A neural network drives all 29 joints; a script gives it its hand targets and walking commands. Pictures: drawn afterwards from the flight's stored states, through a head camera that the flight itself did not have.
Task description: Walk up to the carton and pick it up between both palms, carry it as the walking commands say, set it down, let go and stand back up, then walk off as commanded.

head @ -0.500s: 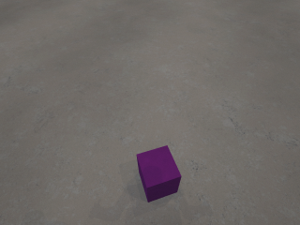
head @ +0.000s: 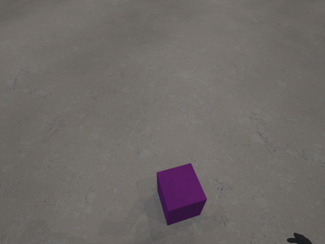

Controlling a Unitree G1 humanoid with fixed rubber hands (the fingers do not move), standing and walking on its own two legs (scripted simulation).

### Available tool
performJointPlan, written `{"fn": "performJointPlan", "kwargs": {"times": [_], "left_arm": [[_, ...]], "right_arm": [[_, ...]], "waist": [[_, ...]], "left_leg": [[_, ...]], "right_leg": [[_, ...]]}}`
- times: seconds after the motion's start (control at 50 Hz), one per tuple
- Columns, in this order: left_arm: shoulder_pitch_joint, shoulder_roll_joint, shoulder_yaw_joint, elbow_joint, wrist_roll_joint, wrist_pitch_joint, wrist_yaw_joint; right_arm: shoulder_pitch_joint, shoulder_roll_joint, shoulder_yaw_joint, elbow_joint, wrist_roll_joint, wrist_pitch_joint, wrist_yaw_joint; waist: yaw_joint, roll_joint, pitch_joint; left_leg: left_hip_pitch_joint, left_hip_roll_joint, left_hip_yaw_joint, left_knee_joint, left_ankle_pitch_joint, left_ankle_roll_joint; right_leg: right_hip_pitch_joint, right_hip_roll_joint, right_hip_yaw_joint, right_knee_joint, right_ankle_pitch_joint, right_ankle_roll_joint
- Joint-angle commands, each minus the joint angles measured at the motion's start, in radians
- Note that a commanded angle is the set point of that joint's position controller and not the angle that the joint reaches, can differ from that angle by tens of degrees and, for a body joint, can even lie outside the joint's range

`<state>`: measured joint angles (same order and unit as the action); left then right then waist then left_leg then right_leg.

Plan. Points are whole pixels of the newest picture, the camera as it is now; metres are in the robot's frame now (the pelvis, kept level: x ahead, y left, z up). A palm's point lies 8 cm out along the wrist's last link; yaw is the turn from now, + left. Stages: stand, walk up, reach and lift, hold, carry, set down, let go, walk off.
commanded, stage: walk up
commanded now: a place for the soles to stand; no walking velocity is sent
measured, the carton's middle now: (179, 194) +0.50 -0.09 -0.62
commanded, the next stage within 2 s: none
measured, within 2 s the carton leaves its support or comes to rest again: neither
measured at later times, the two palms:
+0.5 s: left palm out of the picture +0.11 +0.32 -0.08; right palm out of the picture +0.13 -0.35 -0.07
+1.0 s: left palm out of the picture +0.11 +0.19 -0.10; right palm out of the picture +0.13 -0.51 -0.07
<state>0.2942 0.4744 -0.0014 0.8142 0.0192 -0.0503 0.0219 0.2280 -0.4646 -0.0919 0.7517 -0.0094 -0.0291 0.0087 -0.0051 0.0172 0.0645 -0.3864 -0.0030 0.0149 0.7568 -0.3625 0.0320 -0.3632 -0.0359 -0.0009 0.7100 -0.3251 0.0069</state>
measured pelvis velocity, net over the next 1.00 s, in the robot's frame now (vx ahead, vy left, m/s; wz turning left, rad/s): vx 0.03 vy -0.15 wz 0.12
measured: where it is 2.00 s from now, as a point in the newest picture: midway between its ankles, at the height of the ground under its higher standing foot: outside the picture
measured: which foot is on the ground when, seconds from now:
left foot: down 0.00-0.90, up 0.92-1.00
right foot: down 0.00-0.58, up 0.60-0.90, down 0.92-1.00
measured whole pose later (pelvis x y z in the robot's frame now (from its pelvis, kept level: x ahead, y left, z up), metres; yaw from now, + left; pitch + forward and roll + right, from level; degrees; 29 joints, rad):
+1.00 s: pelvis +0.03 -0.15 -0.02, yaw +7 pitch -2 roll +0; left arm 0.22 0.51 0.00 0.70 0.05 0.06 -0.09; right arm 0.35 -0.50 -0.09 0.80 -0.01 -0.07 -0.11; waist 0.00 -0.05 0.07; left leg -0.50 0.06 -0.13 1.06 -0.54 0.02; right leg -0.46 -0.03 -0.03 0.85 -0.38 -0.01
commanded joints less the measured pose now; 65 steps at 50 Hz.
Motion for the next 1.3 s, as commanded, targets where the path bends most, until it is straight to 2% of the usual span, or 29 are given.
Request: {"fn": "performJointPlan", "kwargs": {"times": [0.0, 0.02, 0.06, 0.08, 0.12, 0.16, 0.2, 0.28, 0.54, 0.56, 0.58, 0.6, 0.62, 0.66, 0.7, 0.78, 0.84, 0.88, 0.9, 0.92, 0.96, 1.02, 1.1, 1.14, 1.16, 1.18, 1.2, 1.24, 1.28], "left_arm": [[-0.058, 0.249, 0.075, -0.014, 0.008, -0.029, -0.002], [-0.069, 0.230, 0.062, -0.026, 0.004, -0.027, -0.005], [-0.073, 0.156, 0.044, -0.031, -0.015, -0.016, -0.010], [-0.072, 0.156, 0.046, -0.023, -0.013, -0.010, -0.009], [-0.048, 0.148, 0.044, -0.002, -0.011, -0.010, -0.010], [-0.068, 0.185, 0.058, -0.012, 0.000, -0.026, -0.007], [-0.082, 0.201, 0.061, -0.010, -0.001, -0.025, -0.008], [-0.106, 0.166, 0.048, -0.010, -0.010, -0.018, -0.005], [-0.117, 0.165, 0.054, -0.009, -0.003, -0.014, -0.008], [-0.204, 0.239, 0.116, -0.131, 0.077, 0.043, -0.065], [-0.252, 0.201, 0.117, -0.166, 0.073, 0.071, -0.081], [-0.266, 0.196, 0.121, -0.201, 0.077, 0.084, -0.084], [-0.245, 0.197, 0.117, -0.201, 0.067, 0.091, -0.092], [-0.212, 0.207, 0.130, -0.195, 0.061, 0.099, -0.106], [-0.167, 0.188, 0.124, -0.198, 0.057, 0.109, -0.121], [-0.227, 0.182, 0.120, -0.241, 0.048, 0.121, -0.132], [-0.155, 0.211, 0.142, -0.219, 0.039, 0.118, -0.130], [0.029, 0.237, 0.166, -0.157, 0.052, 0.109, -0.120], [0.159, 0.292, 0.176, -0.125, 0.071, 0.107, -0.103], [0.060, 0.335, 0.168, -0.161, 0.048, 0.098, -0.097], [-0.089, 0.326, 0.186, -0.186, 0.034, 0.091, -0.090], [-0.109, 0.269, 0.168, -0.225, 0.041, 0.094, -0.086], [-0.072, 0.238, 0.137, -0.200, 0.030, 0.093, -0.081], [-0.122, 0.222, 0.121, -0.194, 0.009, 0.092, -0.079], [-0.116, 0.170, 0.106, -0.186, 0.009, 0.095, -0.078], [-0.115, 0.106, 0.090, -0.183, 0.003, 0.092, -0.067], [-0.112, 0.102, 0.097, -0.186, -0.007, 0.088, -0.064], [-0.091, 0.183, 0.109, -0.173, 0.001, 0.088, -0.059], [-0.079, 0.158, 0.096, -0.158, 0.005, 0.075, -0.054]], "right_arm": [[-0.037, -0.132, -0.004, -0.009, 0.010, -0.010, 0.000], [-0.006, -0.135, -0.004, -0.002, 0.002, -0.018, -0.001], [-0.015, -0.188, -0.015, 0.004, -0.008, -0.031, -0.006], [-0.040, -0.207, -0.019, -0.004, -0.003, -0.035, -0.003], [-0.061, -0.200, -0.013, -0.002, 0.001, -0.032, -0.002], [-0.088, -0.159, 0.008, -0.006, 0.009, -0.022, -0.002], [-0.073, -0.152, 0.004, 0.014, 0.006, -0.017, -0.002], [-0.091, -0.172, -0.002, 0.017, 0.003, -0.023, -0.002], [-0.138, -0.162, 0.001, 0.028, 0.002, -0.014, 0.004], [0.145, -0.310, -0.061, 0.076, 0.024, -0.043, -0.044], [0.247, -0.393, -0.092, 0.105, 0.009, -0.055, -0.067], [0.264, -0.411, -0.105, 0.082, 0.007, -0.065, -0.084], [0.228, -0.393, -0.102, 0.066, 0.013, -0.073, -0.101], [0.184, -0.365, -0.084, 0.046, 0.008, -0.086, -0.114], [0.195, -0.358, -0.084, 0.033, -0.010, -0.088, -0.110], [0.216, -0.396, -0.095, 0.013, -0.024, -0.083, -0.117], [0.169, -0.414, -0.097, -0.012, -0.031, -0.074, -0.117], [0.150, -0.331, -0.058, -0.009, -0.041, -0.058, -0.112], [0.141, -0.218, -0.028, -0.019, -0.035, -0.057, -0.120], [0.108, -0.163, -0.013, -0.058, -0.017, -0.060, -0.134], [0.152, -0.268, -0.047, 0.010, -0.006, -0.052, -0.142], [0.238, -0.254, -0.042, 0.077, 0.000, -0.048, -0.117], [0.197, -0.199, -0.024, 0.059, 0.008, -0.056, -0.084], [0.289, -0.180, -0.011, 0.093, 0.002, -0.073, -0.075], [0.318, -0.188, -0.019, 0.086, -0.011, -0.080, -0.078], [0.324, -0.238, -0.034, 0.073, -0.035, -0.083, -0.082], [0.221, -0.322, -0.053, 0.027, -0.031, -0.089, -0.086], [0.187, -0.300, -0.039, 0.004, -0.003, -0.095, -0.086], [0.175, -0.266, -0.029, 0.001, 0.004, -0.098, -0.082]], "waist": [[-0.019, -0.134, -0.084], [-0.027, -0.125, -0.104], [-0.016, 0.028, -0.106], [-0.001, 0.020, -0.082], [0.018, 0.020, -0.110], [0.015, -0.065, -0.108], [-0.003, -0.064, -0.139], [0.004, -0.015, -0.111], [0.005, -0.050, -0.105], [-0.048, -0.163, -0.080], [-0.080, -0.021, -0.034], [-0.074, -0.015, -0.016], [-0.044, -0.043, 0.009], [-0.012, -0.092, -0.025], [-0.009, -0.014, -0.029], [-0.030, 0.097, -0.012], [0.015, 0.130, -0.062], [0.118, -0.046, -0.069], [0.194, -0.306, -0.020], [0.132, -0.304, 0.055], [0.063, -0.228, -0.019], [0.036, -0.218, 0.031], [0.056, -0.243, 0.026], [-0.014, -0.207, -0.028], [-0.039, -0.170, -0.056], [-0.071, 0.003, -0.067], [-0.035, 0.141, 0.025], [0.001, -0.023, 0.000], [-0.004, 0.065, -0.092]], "left_leg": [[0.018, 0.029, -0.020, -0.094, -0.088, 0.008], [0.066, 0.058, -0.066, -0.140, 0.004, 0.015], [0.147, 0.161, -0.251, -0.298, 0.025, 0.061], [0.150, 0.225, -0.319, -0.314, 0.079, 0.094], [0.113, 0.227, -0.298, -0.290, 0.093, 0.128], [0.021, 0.141, -0.169, -0.206, 0.137, 0.063], [0.093, 0.090, -0.101, -0.185, 0.087, 0.036], [0.096, 0.140, -0.174, -0.233, 0.100, 0.071], [0.105, 0.120, -0.161, -0.238, 0.022, 0.055], [0.220, 0.224, -0.400, -0.297, -0.164, 0.127], [0.363, 0.360, -0.608, -0.380, -0.237, 0.187], [0.376, 0.457, -0.743, -0.411, -0.181, 0.238], [0.362, 0.457, -0.684, -0.376, -0.078, 0.255], [0.239, 0.368, -0.554, -0.355, 0.032, 0.209], [0.130, 0.301, -0.445, -0.334, 0.111, 0.189], [-0.003, 0.263, -0.371, -0.290, 0.010, 0.184], [-0.141, 0.244, -0.324, -0.247, -0.117, 0.165], [-0.320, 0.136, -0.171, -0.006, -0.146, 0.103], [-0.429, -0.013, -0.104, 0.309, -0.195, 0.056], [-0.518, -0.081, -0.071, 0.439, -0.289, -0.016], [-0.374, -0.003, -0.091, 0.487, -0.207, -0.006], [-0.224, 0.013, 0.015, 0.325, -0.154, -0.017], [-0.085, 0.013, 0.043, 0.122, -0.139, 0.007], [0.125, -0.012, 0.057, -0.102, -0.002, 0.030], [0.226, 0.009, -0.015, -0.192, -0.035, 0.047], [0.310, 0.152, -0.293, -0.294, -0.199, 0.109], [0.220, 0.374, -0.682, -0.442, -0.219, 0.178], [0.207, 0.383, -0.582, -0.315, 0.203, 0.258], [0.243, 0.314, -0.396, -0.212, 0.460, 0.216]], "right_leg": [[0.061, -0.207, 0.301, -0.203, 0.095, -0.196], [0.036, -0.179, 0.251, -0.147, 0.186, -0.169], [-0.060, -0.053, 0.089, -0.027, 0.108, -0.081], [-0.064, -0.014, 0.038, -0.007, 0.035, -0.052], [0.012, -0.010, 0.024, -0.061, -0.012, -0.054], [0.111, -0.061, 0.119, -0.142, 0.133, -0.087], [0.074, -0.106, 0.166, -0.142, 0.192, -0.121], [0.043, -0.047, 0.103, -0.087, 0.162, -0.078], [0.034, -0.048, 0.134, -0.144, 0.085, -0.086], [-0.193, -0.008, 0.071, 0.051, -0.153, -0.096], [-0.425, 0.010, 0.019, 0.270, -0.237, -0.064], [-0.536, -0.050, 0.117, 0.392, -0.217, -0.042], [-0.561, -0.083, 0.138, 0.439, -0.163, -0.026], [-0.452, -0.091, 0.137, 0.457, -0.082, -0.014], [-0.338, -0.076, 0.102, 0.394, -0.073, -0.012], [-0.266, -0.070, 0.046, 0.284, -0.103, -0.016], [-0.043, -0.036, -0.019, 0.174, -0.121, -0.027], [0.250, 0.051, -0.065, -0.016, -0.173, -0.039], [0.246, -0.068, 0.161, -0.233, -0.345, -0.081], [0.101, -0.298, 0.560, -0.419, -0.329, -0.160], [0.064, -0.252, 0.498, -0.428, -0.450, -0.242], [0.011, -0.164, 0.281, -0.358, -0.324, -0.223], [-0.036, -0.208, 0.297, -0.349, -0.313, -0.261], [-0.108, -0.188, 0.221, -0.250, -0.308, -0.228], [-0.157, -0.145, 0.163, -0.124, -0.316, -0.178], [-0.290, -0.089, 0.114, 0.077, -0.291, -0.106], [-0.374, 0.009, 0.017, 0.218, -0.253, -0.039], [-0.284, -0.022, 0.094, 0.278, -0.237, -0.027], [-0.204, -0.035, 0.052, 0.187, -0.235, -0.038]]}}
